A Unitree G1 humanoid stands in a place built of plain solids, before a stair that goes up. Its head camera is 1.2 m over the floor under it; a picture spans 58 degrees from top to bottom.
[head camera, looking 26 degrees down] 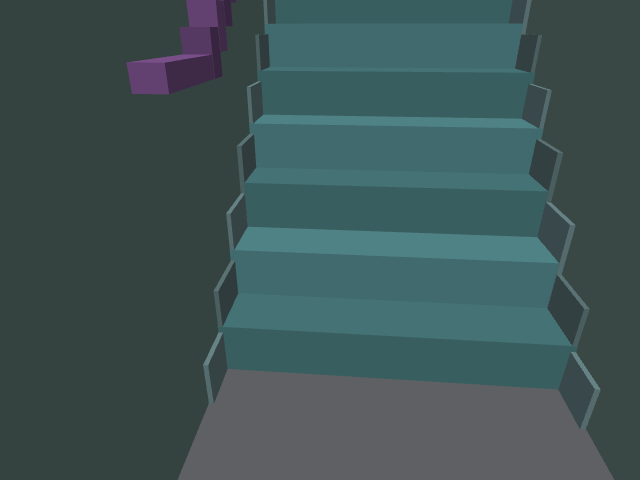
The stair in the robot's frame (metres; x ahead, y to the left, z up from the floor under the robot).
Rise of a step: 0.20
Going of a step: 0.23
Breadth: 1.29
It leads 5 degrees to the right of straight ahead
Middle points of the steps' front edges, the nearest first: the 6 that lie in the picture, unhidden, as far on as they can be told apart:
1.25 -0.26 0.20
1.48 -0.28 0.41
1.71 -0.30 0.61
1.94 -0.32 0.82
2.16 -0.34 1.02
2.39 -0.36 1.22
